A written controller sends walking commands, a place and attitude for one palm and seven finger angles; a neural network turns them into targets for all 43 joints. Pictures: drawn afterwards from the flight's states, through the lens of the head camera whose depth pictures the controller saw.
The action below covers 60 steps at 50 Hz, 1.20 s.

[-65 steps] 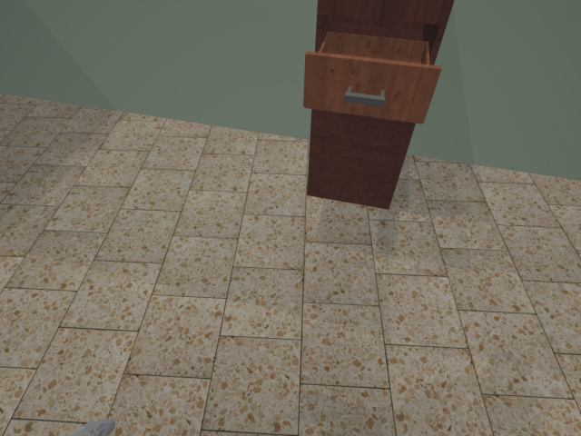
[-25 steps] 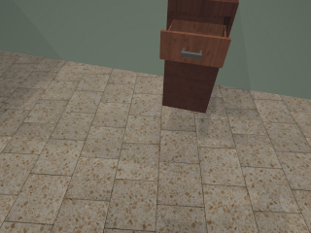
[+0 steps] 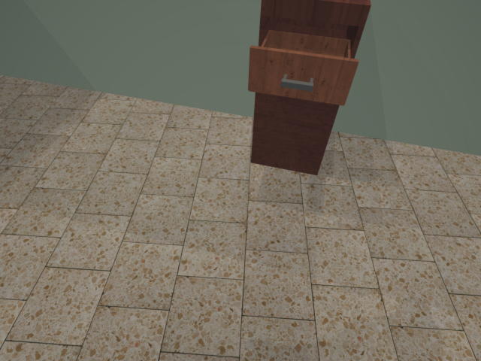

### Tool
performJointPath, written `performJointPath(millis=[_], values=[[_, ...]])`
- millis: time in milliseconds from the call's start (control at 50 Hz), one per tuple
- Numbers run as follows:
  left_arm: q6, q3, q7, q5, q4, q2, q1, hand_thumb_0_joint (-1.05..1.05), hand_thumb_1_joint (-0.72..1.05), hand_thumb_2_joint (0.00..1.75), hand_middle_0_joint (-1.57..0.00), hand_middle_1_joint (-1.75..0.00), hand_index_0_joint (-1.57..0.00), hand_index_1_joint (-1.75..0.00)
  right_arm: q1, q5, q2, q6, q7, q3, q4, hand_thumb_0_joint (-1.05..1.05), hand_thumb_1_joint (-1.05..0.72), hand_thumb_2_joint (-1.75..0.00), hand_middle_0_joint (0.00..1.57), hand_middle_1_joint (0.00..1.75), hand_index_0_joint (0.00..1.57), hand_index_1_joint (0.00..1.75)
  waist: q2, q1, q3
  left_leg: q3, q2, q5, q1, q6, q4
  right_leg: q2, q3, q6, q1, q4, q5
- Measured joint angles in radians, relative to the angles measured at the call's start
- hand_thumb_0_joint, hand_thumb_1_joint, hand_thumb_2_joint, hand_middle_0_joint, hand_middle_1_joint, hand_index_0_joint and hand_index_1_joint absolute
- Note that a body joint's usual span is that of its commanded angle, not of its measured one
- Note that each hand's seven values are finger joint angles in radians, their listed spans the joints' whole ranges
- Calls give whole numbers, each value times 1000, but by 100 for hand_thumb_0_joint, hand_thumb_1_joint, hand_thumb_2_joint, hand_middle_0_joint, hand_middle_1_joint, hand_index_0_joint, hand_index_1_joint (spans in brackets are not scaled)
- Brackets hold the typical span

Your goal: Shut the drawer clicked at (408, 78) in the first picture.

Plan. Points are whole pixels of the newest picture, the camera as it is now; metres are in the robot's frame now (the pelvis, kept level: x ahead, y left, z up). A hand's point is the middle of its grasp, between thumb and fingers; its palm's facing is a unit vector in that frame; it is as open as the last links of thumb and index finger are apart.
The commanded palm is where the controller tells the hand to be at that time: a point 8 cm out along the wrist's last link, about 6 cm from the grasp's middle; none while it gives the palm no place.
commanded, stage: look at it before walking up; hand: left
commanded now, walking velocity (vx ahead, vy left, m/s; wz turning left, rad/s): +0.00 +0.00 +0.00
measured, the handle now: (297, 81) +0.97 -0.14 -0.03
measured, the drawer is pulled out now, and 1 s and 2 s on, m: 0.30 0.30 0.30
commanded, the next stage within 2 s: walk to a spot facing it in 0.14 s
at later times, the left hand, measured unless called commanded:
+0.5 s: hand out of the picture +0.05 +0.21 -0.18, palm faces -0.07 -0.97 -0.25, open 7.4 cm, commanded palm none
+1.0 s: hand (139, 354) +0.17 +0.22 -0.20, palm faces -0.24 -0.95 -0.19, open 7.4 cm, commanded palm none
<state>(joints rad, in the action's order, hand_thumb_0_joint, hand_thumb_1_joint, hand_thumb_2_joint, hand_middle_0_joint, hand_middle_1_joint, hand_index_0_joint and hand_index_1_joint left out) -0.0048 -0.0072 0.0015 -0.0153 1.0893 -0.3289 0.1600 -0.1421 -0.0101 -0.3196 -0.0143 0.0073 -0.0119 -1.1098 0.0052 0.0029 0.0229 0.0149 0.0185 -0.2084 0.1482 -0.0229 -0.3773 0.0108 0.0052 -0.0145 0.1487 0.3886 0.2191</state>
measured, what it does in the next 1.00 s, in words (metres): walks ahead, turning right: left foot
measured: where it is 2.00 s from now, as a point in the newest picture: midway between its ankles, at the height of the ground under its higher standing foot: (251, 349)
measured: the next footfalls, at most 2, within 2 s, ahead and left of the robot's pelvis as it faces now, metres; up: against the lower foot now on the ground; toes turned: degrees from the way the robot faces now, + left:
left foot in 0.96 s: +0.32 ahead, +0.09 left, +0.00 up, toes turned -16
right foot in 1.36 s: +0.31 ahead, -0.19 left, +0.00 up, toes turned -42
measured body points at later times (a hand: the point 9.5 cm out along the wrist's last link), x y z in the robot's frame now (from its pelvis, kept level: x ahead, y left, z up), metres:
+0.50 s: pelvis +0.02 +0.00 -0.01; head +0.02 +0.00 +0.44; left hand +0.05 +0.26 -0.16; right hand +0.05 -0.26 -0.16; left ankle +0.00 +0.13 -0.75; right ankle +0.00 -0.11 -0.74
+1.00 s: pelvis +0.18 +0.01 -0.03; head +0.22 +0.03 +0.42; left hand +0.19 +0.27 -0.19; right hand +0.27 -0.25 -0.13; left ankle +0.28 +0.10 -0.75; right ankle +0.01 -0.09 -0.70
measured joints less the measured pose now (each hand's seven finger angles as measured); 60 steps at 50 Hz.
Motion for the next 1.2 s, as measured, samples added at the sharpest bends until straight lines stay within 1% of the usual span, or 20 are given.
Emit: performJointPath(millis=[320,400,480,500,540,560,580,600,620,660,700,780,840,900,940,960,1020,1060,1120,1200], values=[[5,3,-7,-1,4,10,16,0,91,90,-20,-30,-21,-30,1,-3,11,2,5,0,-2,1,-91,-90,20,30,20,30,-2,8,-7,-9,0,-10,-5,2,-5,0,-9,4,-2,4,7],[24,10,-1,-6,-10,35,60,0,91,90,-20,-29,-20,-30,-24,-7,40,6,8,5,21,1,-91,-90,20,30,20,30,-3,18,-19,-41,13,-59,8,1,-66,13,-40,1,27,68,43],[35,23,16,-11,-39,62,122,0,91,90,-20,-29,-20,-30,-75,-8,75,4,4,15,55,1,-91,-90,20,30,20,30,7,19,-23,-79,23,-120,21,1,-133,25,-75,-11,73,175,114],[35,27,20,-11,-45,70,136,0,91,90,-20,-29,-20,-30,-89,-8,83,1,3,19,61,1,-91,-90,20,30,20,30,9,19,-21,-90,27,-136,23,0,-151,24,-74,-17,88,209,140],[33,35,28,-13,-57,86,160,0,91,90,-20,-29,-20,-30,-114,-7,92,-2,1,27,69,1,-91,-90,20,30,20,30,5,24,-13,-112,42,-172,23,-6,-189,17,-40,-19,111,256,175],[29,39,31,-14,-62,97,169,0,91,90,-20,-29,-20,-30,-127,-8,92,-3,1,31,71,1,-91,-90,20,30,20,30,-8,22,-6,-114,56,-196,28,-12,-221,22,-27,-24,109,261,152],[20,41,33,-16,-67,109,176,1,91,90,-20,-29,-20,-30,-142,-7,89,-1,1,36,71,1,-91,-90,20,30,20,30,-30,16,-3,-104,77,-225,47,-4,-273,39,-11,-29,104,267,153],[6,42,30,-16,-73,119,185,1,91,90,-20,-29,-20,-30,-153,-6,90,6,1,40,65,1,-91,-90,20,30,20,30,-40,16,-4,-88,83,-272,86,-2,-367,48,-1,-35,102,272,170],[-10,43,24,-13,-80,126,196,0,91,90,-20,-29,-20,-30,-156,-7,92,15,1,40,56,1,-91,-90,20,30,20,30,-39,23,-5,-72,74,-307,135,-2,-480,53,-2,-40,98,267,184],[-32,44,8,-12,-90,145,226,0,91,90,-20,-29,-20,-30,-143,-9,95,24,1,43,49,1,-91,-90,20,30,20,30,-32,42,2,-57,55,-302,229,-7,-664,59,-19,-46,69,220,176],[-38,41,0,-14,-86,161,258,0,91,90,-20,-29,-20,-30,-115,-11,98,21,-2,49,67,1,-91,-90,20,30,20,30,-24,47,9,-64,53,-255,309,-16,-730,61,-44,-47,33,155,150],[-35,38,-2,-18,-57,181,307,0,91,90,-20,-30,-21,-30,-39,-7,112,7,-13,59,137,1,-91,-90,20,30,20,30,-7,45,16,-67,57,-142,415,-29,-649,54,-100,-39,-28,46,114],[-29,42,-1,-20,-42,180,321,0,90,90,-20,-30,-21,-30,17,-3,126,-5,-21,61,186,1,-91,-90,19,30,20,30,2,52,24,-54,56,-80,439,-29,-531,49,-140,-23,-67,6,117],[-24,53,-3,-21,-40,163,320,1,90,90,-21,-30,-21,-30,58,2,140,-21,-23,55,223,1,-91,-90,19,30,20,30,19,67,32,-50,42,-56,390,-20,-373,39,-178,-5,-99,16,155],[-21,65,-3,-17,-45,149,326,1,90,90,-21,-30,-21,-30,69,1,144,-42,-18,43,247,1,-91,-90,20,30,20,30,24,72,28,-53,36,-30,305,-7,-236,43,-206,2,-86,104,217],[-18,72,0,-11,-47,147,327,1,90,90,-21,-30,-21,-30,72,-5,140,-56,-13,38,259,1,-91,-90,20,30,20,30,11,70,21,-49,51,11,287,12,-215,58,-190,-6,-39,231,255],[1,93,6,-10,-48,99,260,1,91,90,-20,-30,-20,-30,64,-11,167,-67,-3,25,258,0,-91,-90,20,30,20,30,51,66,37,-110,60,-48,265,30,-299,38,-111,-20,145,679,279],[10,105,16,-17,-69,72,207,1,91,90,-20,-29,-20,-30,31,-12,180,-65,2,23,243,0,-91,-90,20,30,20,30,61,61,33,-143,69,-68,215,28,-264,8,-40,-15,254,827,215],[19,115,28,-21,-121,50,131,1,91,90,-20,-29,-20,-30,-32,-13,184,-62,9,26,202,0,-91,-90,20,30,20,30,56,49,23,-185,77,-54,141,25,-179,-38,28,2,368,835,129],[29,117,36,-20,-185,50,42,1,92,90,-19,-29,-20,-30,-105,-12,148,-52,19,50,161,0,-93,-90,20,30,20,30,30,16,26,-240,87,-59,64,26,-108,-75,64,24,426,645,79]])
